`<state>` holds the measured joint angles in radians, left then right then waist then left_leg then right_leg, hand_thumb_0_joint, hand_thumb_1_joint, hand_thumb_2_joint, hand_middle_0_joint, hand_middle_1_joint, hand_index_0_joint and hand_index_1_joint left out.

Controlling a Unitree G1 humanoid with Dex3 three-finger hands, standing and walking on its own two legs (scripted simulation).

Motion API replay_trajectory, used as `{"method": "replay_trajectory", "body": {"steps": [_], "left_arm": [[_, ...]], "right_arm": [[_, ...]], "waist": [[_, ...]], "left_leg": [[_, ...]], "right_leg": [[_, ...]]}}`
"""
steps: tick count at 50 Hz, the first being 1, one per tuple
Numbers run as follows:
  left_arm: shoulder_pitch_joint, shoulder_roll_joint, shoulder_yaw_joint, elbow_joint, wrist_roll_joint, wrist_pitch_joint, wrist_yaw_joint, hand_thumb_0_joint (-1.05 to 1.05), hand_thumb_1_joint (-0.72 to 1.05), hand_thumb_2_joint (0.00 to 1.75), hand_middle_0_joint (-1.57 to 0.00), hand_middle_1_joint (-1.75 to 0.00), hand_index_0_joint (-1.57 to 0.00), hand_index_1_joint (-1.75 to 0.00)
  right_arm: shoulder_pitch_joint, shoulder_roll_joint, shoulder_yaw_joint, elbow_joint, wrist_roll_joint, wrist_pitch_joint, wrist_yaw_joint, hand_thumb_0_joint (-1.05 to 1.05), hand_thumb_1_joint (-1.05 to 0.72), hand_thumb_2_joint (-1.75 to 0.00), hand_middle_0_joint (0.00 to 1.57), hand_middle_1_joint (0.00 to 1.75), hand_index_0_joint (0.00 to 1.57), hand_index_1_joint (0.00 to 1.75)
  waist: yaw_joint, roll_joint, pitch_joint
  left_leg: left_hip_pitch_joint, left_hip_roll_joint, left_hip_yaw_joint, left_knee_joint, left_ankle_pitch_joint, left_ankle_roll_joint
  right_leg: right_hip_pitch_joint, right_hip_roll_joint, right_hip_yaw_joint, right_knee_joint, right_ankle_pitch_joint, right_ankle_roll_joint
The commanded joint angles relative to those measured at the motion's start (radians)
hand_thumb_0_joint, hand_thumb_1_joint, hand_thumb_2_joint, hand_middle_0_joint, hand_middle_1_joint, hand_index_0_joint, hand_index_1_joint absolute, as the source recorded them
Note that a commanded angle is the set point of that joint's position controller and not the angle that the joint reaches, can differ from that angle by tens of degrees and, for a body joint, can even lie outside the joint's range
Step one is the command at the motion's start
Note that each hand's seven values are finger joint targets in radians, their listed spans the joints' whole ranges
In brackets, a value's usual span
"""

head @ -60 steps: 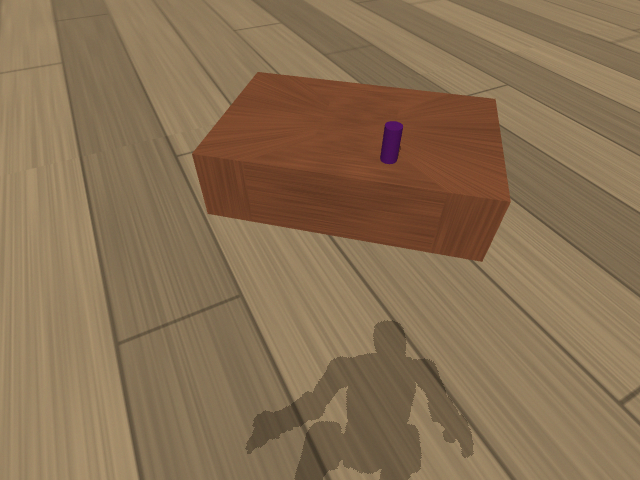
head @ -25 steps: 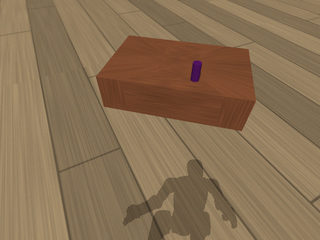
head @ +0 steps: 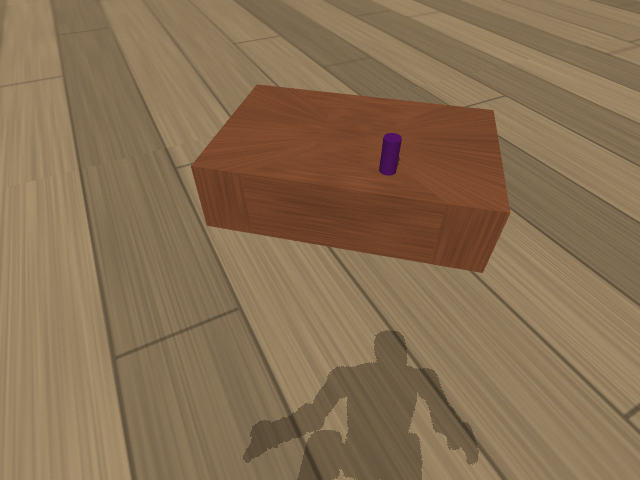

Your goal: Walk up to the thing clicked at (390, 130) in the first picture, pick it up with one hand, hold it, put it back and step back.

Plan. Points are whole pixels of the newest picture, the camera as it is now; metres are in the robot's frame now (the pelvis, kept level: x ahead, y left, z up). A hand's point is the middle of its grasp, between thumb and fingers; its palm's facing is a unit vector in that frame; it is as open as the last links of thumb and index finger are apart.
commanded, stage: walk up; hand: right
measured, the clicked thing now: (390, 154) +1.38 -0.23 -0.38
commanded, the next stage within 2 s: none
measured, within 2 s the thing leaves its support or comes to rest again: neither
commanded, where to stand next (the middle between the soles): +0.95 +0.04 m, yaw -7 degrees
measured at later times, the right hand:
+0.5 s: hand out of the picture +0.16 -0.23 -0.14, palm faces +0.08 +0.93 -0.36, open 7.4 cm
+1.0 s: hand (478, 331) +0.44 -0.26 -0.14, palm faces +0.03 +0.94 -0.34, open 7.4 cm
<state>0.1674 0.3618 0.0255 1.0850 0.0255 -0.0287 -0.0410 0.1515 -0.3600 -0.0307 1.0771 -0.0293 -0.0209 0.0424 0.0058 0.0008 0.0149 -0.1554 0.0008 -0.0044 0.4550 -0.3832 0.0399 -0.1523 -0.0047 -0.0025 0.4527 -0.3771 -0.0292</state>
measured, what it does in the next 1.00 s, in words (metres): walks ahead: left foot, then right foot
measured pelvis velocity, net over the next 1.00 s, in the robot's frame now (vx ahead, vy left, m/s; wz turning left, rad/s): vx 0.38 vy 0.02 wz -0.09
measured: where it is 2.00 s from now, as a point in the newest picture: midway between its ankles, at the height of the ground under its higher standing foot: (311, 337)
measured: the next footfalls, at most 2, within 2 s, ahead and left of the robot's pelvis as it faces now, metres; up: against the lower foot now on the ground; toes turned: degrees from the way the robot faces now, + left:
left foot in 0.22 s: +0.14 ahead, +0.16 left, +0.00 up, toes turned +2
right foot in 0.64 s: +0.40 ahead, -0.11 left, +0.00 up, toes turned -9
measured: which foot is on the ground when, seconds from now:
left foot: down 0.00-0.04, up 0.06-0.20, down 0.22-0.68, up 0.70-1.00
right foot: down 0.00-0.24, up 0.26-0.62, down 0.64-1.00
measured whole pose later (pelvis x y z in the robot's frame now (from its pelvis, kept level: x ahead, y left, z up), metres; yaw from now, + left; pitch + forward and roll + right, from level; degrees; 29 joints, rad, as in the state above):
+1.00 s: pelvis +0.38 +0.02 -0.01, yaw -5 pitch -3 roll -1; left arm 0.33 0.39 0.04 0.88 0.01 -0.09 -0.05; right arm 0.26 -0.44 -0.08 0.86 -0.02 -0.02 0.09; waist 0.02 0.06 0.08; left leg -0.53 0.13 -0.01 0.80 -0.21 -0.01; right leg -0.14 0.00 -0.07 0.45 -0.26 -0.02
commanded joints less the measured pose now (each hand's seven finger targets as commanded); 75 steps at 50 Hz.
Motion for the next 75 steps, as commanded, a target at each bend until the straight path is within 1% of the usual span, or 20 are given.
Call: {"method": "replay_trajectory", "body": {"steps": [1, 4, 7, 11, 12, 13, 14, 20, 29, 32, 34, 35, 41, 52, 55, 56, 57, 59, 64, 75], "left_arm": [[0.057, 0.28, 0.088, -0.08, 0.009, -0.04, 0.003, 0.0, 0.9, 0.9, -0.2, -0.3, -0.2, -0.3], [0.171, 0.354, 0.114, -0.089, 0.01, -0.057, 0.012, 0.0, 0.9, 0.9, -0.2, -0.3, -0.2, -0.3], [0.033, 0.353, 0.114, -0.165, 0.018, -0.052, 0.006, 0.0, 0.9, 0.9, -0.2, -0.3, -0.2, -0.3], [-0.07, 0.253, 0.078, -0.224, -0.002, -0.037, -0.006, 0.0, 0.9, 0.9, -0.2, -0.3, -0.2, -0.3], [-0.018, 0.17, 0.056, -0.234, -0.008, -0.039, -0.006, 0.0, 0.9, 0.9, -0.2, -0.3, -0.2, -0.3], [0.024, 0.202, 0.056, -0.227, -0.009, -0.035, 0.006, 0.0, 0.9, 0.9, -0.2, -0.3, -0.2, -0.3], [0.022, 0.29, 0.07, -0.221, -0.002, -0.032, 0.011, 0.0, 0.9, 0.9, -0.2, -0.3, -0.2, -0.3], [0.09, 0.258, 0.064, -0.178, -0.022, -0.044, -0.017, 0.0, 0.9, 0.9, -0.2, -0.3, -0.2, -0.3], [-0.037, 0.222, 0.073, -0.245, -0.019, -0.042, -0.038, 0.0, 0.9, 0.9, -0.2, -0.3, -0.2, -0.3], [0.178, 0.265, 0.106, -0.193, -0.018, -0.052, -0.018, 0.0, 0.9, 0.9, -0.2, -0.3, -0.2, -0.3], [0.345, 0.4, 0.149, -0.19, -0.013, -0.067, 0.008, 0.0, 0.9, 0.9, -0.2, -0.3, -0.2, -0.3], [0.286, 0.415, 0.148, -0.213, -0.032, -0.065, 0.011, 0.0, 0.9, 0.9, -0.2, -0.3, -0.2, -0.3], [0.09, 0.284, 0.098, -0.272, -0.034, -0.083, 0.019, 0.0, 0.9, 0.9, -0.2, -0.3, -0.2, -0.3], [0.136, 0.339, 0.112, -0.293, -0.016, -0.097, 0.011, 0.0, 0.9, 0.9, -0.2, -0.3, -0.2, -0.3], [0.111, 0.32, 0.099, -0.3, -0.013, -0.087, 0.014, 0.0, 0.9, 0.9, -0.2, -0.3, -0.2, -0.3], [0.163, 0.268, 0.079, -0.295, -0.018, -0.081, 0.016, 0.0, 0.9, 0.9, -0.2, -0.3, -0.2, -0.3], [0.234, 0.174, 0.052, -0.299, -0.027, -0.077, 0.016, 0.0, 0.9, 0.9, -0.2, -0.3, -0.2, -0.3], [0.204, 0.295, 0.073, -0.264, -0.02, -0.061, 0.041, 0.0, 0.9, 0.9, -0.2, -0.3, -0.2, -0.3], [0.234, 0.254, 0.066, -0.235, -0.046, -0.057, 0.014, 0.0, 0.9, 0.9, -0.2, -0.3, -0.2, -0.3], [0.068, 0.206, 0.071, -0.292, -0.025, -0.051, -0.02, 0.0, 0.9, 0.9, -0.2, -0.3, -0.2, -0.3]], "right_arm": [[-0.128, -0.235, -0.079, -0.136, -0.013, -0.035, 0.005, 0.0, -0.9, -0.9, 0.2, 0.3, 0.2, 0.3], [-0.185, -0.21, -0.074, -0.184, -0.013, -0.045, 0.007, 0.0, -0.9, -0.9, 0.2, 0.3, 0.2, 0.3], [-0.083, -0.237, -0.093, -0.176, -0.005, -0.052, 0.025, 0.0, -0.9, -0.9, 0.2, 0.3, 0.2, 0.3], [0.26, -0.277, -0.146, -0.075, -0.014, -0.058, 0.01, 0.0, -0.9, -0.9, 0.2, 0.3, 0.2, 0.3], [0.351, -0.353, -0.172, -0.067, -0.031, -0.059, -0.002, 0.0, -0.9, -0.9, 0.2, 0.3, 0.2, 0.3], [0.256, -0.404, -0.17, -0.126, -0.026, -0.062, -0.005, 0.0, -0.9, -0.9, 0.2, 0.3, 0.2, 0.3], [0.161, -0.39, -0.162, -0.162, -0.006, -0.059, -0.003, 0.0, -0.9, -0.9, 0.2, 0.3, 0.2, 0.3], [0.12, -0.28, -0.107, -0.2, 0.019, -0.082, -0.007, 0.0, -0.9, -0.9, 0.2, 0.3, 0.2, 0.3], [0.146, -0.294, -0.105, -0.253, 0.023, -0.067, -0.001, 0.0, -0.9, -0.9, 0.2, 0.3, 0.2, 0.3], [0.145, -0.268, -0.094, -0.28, 0.023, -0.062, -0.005, 0.0, -0.9, -0.9, 0.2, 0.3, 0.2, 0.3], [0.268, -0.176, -0.058, -0.302, 0.028, -0.06, -0.002, 0.0, -0.9, -0.9, 0.2, 0.3, 0.2, 0.3], [0.248, -0.283, -0.081, -0.28, 0.028, -0.052, -0.013, 0.0, -0.9, -0.9, 0.2, 0.3, 0.2, 0.3], [0.245, -0.225, -0.078, -0.238, 0.024, -0.029, 0.008, 0.0, -0.9, -0.9, 0.2, 0.3, 0.2, 0.3], [0.028, -0.225, -0.108, -0.312, 0.004, -0.046, 0.058, 0.0, -0.9, -0.9, 0.2, 0.3, 0.2, 0.3], [0.184, -0.258, -0.123, -0.267, -0.001, -0.056, 0.043, 0.0, -0.9, -0.9, 0.2, 0.3, 0.2, 0.3], [0.279, -0.305, -0.139, -0.236, -0.008, -0.066, 0.03, 0.0, -0.9, -0.9, 0.2, 0.3, 0.2, 0.3], [0.336, -0.384, -0.16, -0.237, -0.023, -0.073, 0.017, 0.0, -0.9, -0.9, 0.2, 0.3, 0.2, 0.3], [0.254, -0.407, -0.161, -0.27, 0.026, -0.069, 0.011, 0.0, -0.9, -0.9, 0.2, 0.3, 0.2, 0.3], [0.189, -0.286, -0.101, -0.288, 0.036, -0.085, -0.008, 0.0, -0.9, -0.9, 0.2, 0.3, 0.2, 0.3], [0.177, -0.296, -0.101, -0.342, 0.025, -0.074, -0.007, 0.0, -0.9, -0.9, 0.2, 0.3, 0.2, 0.3]], "waist": [[0.054, -0.055, 0.131], [0.107, -0.131, 0.116], [0.031, -0.158, 0.079], [-0.16, 0.054, -0.047], [-0.197, 0.323, -0.091], [-0.147, 0.267, -0.062], [-0.109, 0.15, 0.011], [-0.038, 0.101, 0.113], [-0.032, 0.106, 0.112], [0.094, -0.052, -0.049], [0.118, -0.335, -0.174], [0.116, -0.233, -0.163], [-0.012, -0.107, 0.051], [0.034, -0.097, 0.036], [-0.067, -0.015, -0.037], [-0.1, 0.134, -0.099], [-0.103, 0.366, -0.128], [-0.078, 0.223, -0.044], [-0.013, 0.18, 0.011], [-0.025, 0.132, 0.064]], "left_leg": [[-0.308, 0.076, -0.109, 0.066, -0.146, 0.049], [-0.59, 0.066, -0.039, 0.296, -0.097, -0.008], [-0.328, 0.104, -0.066, 0.212, -0.113, -0.007], [0.347, 0.028, -0.001, -0.064, 0.103, -0.01], [0.491, 0.218, -0.297, -0.183, -0.095, 0.037], [0.388, 0.395, -0.615, -0.309, -0.369, 0.127], [0.245, 0.427, -0.606, -0.311, -0.413, 0.181], [0.128, 0.271, -0.167, -0.271, 0.15, 0.146], [-0.043, 0.228, 0.0, -0.167, 0.287, 0.128], [-0.076, 0.151, 0.074, 0.237, 0.488, 0.082], [-0.424, -0.048, 0.079, 0.728, -0.128, 0.011], [-0.461, -0.003, -0.018, 0.803, -0.16, 0.012], [-0.315, 0.096, -0.058, 0.674, 0.11, -0.001], [-0.202, 0.114, 0.033, 0.144, 0.246, -0.027], [0.043, 0.072, 0.059, 0.086, 0.186, -0.001], [0.183, 0.078, 0.007, 0.014, 0.071, 0.033], [0.31, 0.305, -0.36, -0.081, -0.063, 0.102], [0.22, 0.455, -0.637, -0.197, -0.205, 0.236], [0.072, 0.262, -0.14, -0.146, 0.476, 0.11], [-0.017, 0.24, -0.014, -0.13, 0.413, 0.154]], "right_leg": [[-0.022, -0.191, 0.319, -0.144, -0.311, -0.124], [0.303, -0.392, 0.558, -0.302, -0.096, -0.247], [0.075, -0.322, 0.399, -0.274, -0.212, -0.204], [-0.354, -0.058, 0.033, 0.163, -0.067, -0.059], [-0.562, 0.094, -0.009, 0.486, -0.198, -0.028], [-0.616, 0.091, 0.059, 0.619, -0.197, -0.017], [-0.578, -0.004, 0.136, 0.636, -0.15, -0.022], [-0.474, -0.074, 0.087, 0.47, 0.082, 0.016], [-0.162, -0.042, -0.073, 0.155, 0.281, -0.016], [0.171, 0.0, -0.097, 0.085, 0.223, -0.053], [0.457, -0.379, 0.552, -0.098, 0.036, -0.171], [0.4, -0.439, 0.727, -0.156, -0.004, -0.262], [-0.087, -0.223, 0.187, -0.202, 0.18, -0.164], [-0.092, -0.24, 0.103, -0.169, 0.037, -0.158], [-0.153, -0.217, 0.071, 0.061, 0.208, -0.122], [-0.21, -0.125, -0.016, 0.339, 0.277, -0.09], [-0.43, 0.005, -0.047, 0.612, 0.006, -0.029], [-0.557, -0.02, 0.062, 0.779, -0.153, -0.038], [-0.408, -0.061, 0.072, 0.627, 0.072, -0.008], [-0.25, -0.062, -0.057, 0.183, 0.243, 0.0]]}}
